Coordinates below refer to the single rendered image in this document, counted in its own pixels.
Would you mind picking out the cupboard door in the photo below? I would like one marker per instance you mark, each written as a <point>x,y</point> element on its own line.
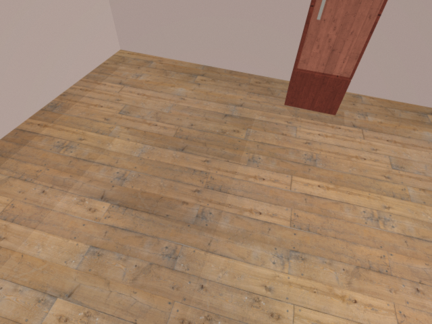
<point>333,44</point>

